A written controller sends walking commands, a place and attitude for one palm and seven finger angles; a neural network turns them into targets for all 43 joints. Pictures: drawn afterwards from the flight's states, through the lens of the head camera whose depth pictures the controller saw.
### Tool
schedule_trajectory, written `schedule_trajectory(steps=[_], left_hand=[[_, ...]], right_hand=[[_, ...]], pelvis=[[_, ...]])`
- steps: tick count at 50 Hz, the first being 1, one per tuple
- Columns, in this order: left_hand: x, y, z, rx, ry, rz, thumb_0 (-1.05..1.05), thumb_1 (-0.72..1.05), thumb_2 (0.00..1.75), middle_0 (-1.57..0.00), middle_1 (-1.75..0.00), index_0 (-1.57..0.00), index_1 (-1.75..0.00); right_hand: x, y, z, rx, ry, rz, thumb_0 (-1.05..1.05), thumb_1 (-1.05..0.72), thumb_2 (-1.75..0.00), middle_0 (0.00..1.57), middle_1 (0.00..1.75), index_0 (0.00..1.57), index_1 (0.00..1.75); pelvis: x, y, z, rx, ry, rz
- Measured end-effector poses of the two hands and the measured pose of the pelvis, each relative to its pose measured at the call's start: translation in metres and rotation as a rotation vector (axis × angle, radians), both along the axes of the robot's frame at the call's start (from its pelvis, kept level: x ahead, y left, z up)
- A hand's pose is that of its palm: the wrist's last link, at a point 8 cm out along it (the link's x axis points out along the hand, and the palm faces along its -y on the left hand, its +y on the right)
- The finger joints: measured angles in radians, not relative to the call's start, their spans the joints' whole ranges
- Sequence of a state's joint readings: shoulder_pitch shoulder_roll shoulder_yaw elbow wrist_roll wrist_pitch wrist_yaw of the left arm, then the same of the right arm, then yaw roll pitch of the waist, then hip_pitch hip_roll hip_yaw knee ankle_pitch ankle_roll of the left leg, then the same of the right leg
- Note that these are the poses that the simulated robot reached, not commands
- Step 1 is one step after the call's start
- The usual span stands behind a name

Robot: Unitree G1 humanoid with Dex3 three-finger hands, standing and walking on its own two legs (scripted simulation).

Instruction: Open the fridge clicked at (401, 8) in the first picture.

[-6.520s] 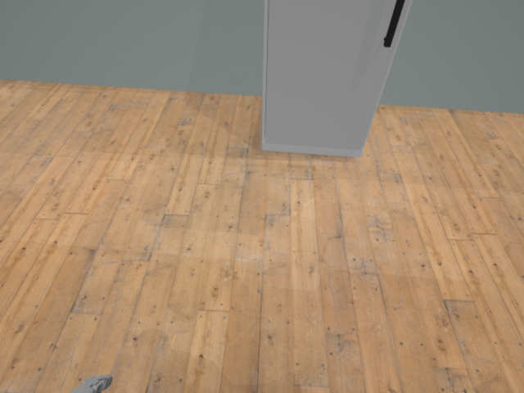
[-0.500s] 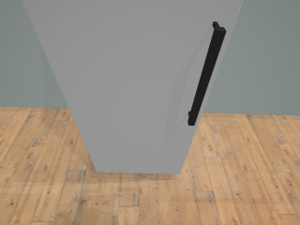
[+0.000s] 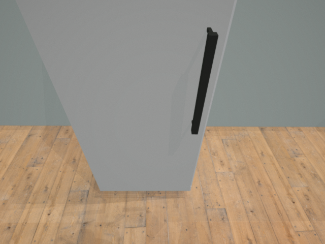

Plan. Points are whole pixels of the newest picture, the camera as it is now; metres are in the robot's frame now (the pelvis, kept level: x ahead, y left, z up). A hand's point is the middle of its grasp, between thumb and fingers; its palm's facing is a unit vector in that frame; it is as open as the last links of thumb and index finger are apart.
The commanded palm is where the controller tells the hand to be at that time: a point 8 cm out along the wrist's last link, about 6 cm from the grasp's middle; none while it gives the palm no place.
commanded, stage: come to a stop and stand still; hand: right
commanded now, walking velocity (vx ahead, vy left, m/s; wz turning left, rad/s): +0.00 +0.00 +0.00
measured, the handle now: (200, 89) +0.57 -0.09 +0.10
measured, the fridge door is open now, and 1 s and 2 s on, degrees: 0 0 0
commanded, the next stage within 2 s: look again from close up in 0.14 s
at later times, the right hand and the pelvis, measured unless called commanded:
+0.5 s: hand out of the picture +0.04 -0.23 -0.16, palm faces -0.04 +0.96 -0.29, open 7.4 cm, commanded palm none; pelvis +0.01 -0.01 +0.00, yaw +0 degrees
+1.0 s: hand out of the picture +0.08 -0.23 -0.16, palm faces -0.04 +0.95 -0.30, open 7.4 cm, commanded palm none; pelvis +0.03 +0.00 +0.01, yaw +0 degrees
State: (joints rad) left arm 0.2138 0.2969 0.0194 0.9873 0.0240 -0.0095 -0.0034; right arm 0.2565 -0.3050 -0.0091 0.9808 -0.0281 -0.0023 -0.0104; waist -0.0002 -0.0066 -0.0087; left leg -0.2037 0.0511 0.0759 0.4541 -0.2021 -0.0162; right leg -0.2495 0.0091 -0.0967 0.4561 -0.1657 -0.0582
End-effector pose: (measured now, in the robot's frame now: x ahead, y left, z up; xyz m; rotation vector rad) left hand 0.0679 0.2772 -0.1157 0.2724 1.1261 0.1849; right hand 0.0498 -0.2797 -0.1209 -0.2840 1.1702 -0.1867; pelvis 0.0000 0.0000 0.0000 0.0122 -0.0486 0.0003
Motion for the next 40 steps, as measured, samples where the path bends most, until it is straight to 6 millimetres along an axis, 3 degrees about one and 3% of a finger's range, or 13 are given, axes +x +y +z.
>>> schedule_trajectory(steps=[9,16,40], left_hand=[[-0.014,0.001,-0.002,0.008,0.072,0.008,0.01,0.90,0.90,-0.20,-0.30,-0.20,-0.30],[-0.021,-0.002,-0.004,0.000,0.119,0.020,0.01,0.90,0.90,-0.20,-0.30,-0.20,-0.30],[0.013,-0.007,-0.002,-0.018,0.092,0.017,0.01,0.90,0.89,-0.20,-0.30,-0.20,-0.30]], right_hand=[[-0.027,-0.008,-0.004,-0.002,0.094,-0.015,0.01,-0.90,-0.90,0.21,0.30,0.20,0.30],[-0.033,-0.005,-0.007,0.011,0.140,-0.019,0.01,-0.90,-0.90,0.21,0.30,0.20,0.30],[0.022,0.006,-0.003,0.023,0.065,0.013,0.01,-0.90,-0.90,0.21,0.30,0.20,0.30]], pelvis=[[0.000,-0.005,0.002,0.000,0.008,-0.003],[0.004,-0.007,0.003,0.000,0.011,-0.003],[0.021,-0.003,0.007,-0.005,0.009,-0.002]])
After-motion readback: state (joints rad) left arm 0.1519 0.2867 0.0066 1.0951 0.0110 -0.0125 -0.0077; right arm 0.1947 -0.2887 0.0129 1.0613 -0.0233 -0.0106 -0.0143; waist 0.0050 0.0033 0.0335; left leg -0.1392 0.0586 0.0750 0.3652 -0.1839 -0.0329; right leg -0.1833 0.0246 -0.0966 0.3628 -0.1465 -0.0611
